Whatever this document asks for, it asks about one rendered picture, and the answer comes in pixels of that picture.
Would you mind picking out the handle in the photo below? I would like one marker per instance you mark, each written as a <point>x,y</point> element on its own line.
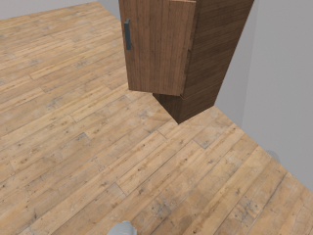
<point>127,35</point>

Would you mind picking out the robot left thigh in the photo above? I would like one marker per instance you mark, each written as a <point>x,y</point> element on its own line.
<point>123,228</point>

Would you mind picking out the cupboard door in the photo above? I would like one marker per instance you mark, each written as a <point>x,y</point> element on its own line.
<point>160,32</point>

